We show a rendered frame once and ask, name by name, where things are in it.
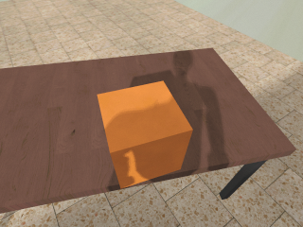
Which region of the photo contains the carton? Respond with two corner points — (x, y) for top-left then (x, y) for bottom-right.
(97, 80), (193, 189)

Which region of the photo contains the table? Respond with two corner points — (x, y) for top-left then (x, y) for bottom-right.
(0, 47), (296, 214)

